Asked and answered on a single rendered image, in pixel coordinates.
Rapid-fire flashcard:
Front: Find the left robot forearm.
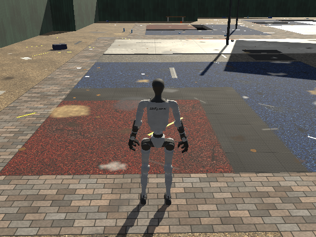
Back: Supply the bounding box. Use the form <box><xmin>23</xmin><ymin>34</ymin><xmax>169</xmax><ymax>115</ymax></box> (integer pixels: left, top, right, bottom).
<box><xmin>130</xmin><ymin>119</ymin><xmax>139</xmax><ymax>140</ymax></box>

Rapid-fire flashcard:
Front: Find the right robot forearm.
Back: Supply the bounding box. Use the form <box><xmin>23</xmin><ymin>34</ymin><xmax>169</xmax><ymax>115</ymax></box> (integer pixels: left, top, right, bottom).
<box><xmin>177</xmin><ymin>120</ymin><xmax>187</xmax><ymax>142</ymax></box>

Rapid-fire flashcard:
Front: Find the robot left hand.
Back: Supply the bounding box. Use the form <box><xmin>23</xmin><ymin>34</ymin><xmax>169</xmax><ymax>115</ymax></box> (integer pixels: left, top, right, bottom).
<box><xmin>128</xmin><ymin>139</ymin><xmax>140</xmax><ymax>151</ymax></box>

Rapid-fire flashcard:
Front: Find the robot left shin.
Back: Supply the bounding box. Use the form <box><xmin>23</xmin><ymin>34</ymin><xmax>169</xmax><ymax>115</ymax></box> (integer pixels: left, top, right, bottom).
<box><xmin>141</xmin><ymin>164</ymin><xmax>148</xmax><ymax>197</ymax></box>

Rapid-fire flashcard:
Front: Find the robot right hand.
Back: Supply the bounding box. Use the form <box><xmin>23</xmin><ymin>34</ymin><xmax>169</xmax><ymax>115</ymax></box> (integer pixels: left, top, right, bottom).
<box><xmin>178</xmin><ymin>140</ymin><xmax>189</xmax><ymax>153</ymax></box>

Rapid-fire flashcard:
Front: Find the robot torso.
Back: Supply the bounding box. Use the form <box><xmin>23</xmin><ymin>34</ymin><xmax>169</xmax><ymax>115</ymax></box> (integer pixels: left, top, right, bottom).
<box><xmin>147</xmin><ymin>99</ymin><xmax>170</xmax><ymax>148</ymax></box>

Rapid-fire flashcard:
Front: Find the robot left upper arm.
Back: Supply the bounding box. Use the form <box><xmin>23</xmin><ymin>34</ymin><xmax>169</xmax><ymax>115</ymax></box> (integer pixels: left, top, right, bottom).
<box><xmin>134</xmin><ymin>100</ymin><xmax>148</xmax><ymax>127</ymax></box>

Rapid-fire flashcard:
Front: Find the robot right upper arm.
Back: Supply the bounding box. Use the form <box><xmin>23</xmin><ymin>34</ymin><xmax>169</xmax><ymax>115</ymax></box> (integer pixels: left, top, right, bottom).
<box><xmin>168</xmin><ymin>100</ymin><xmax>182</xmax><ymax>127</ymax></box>

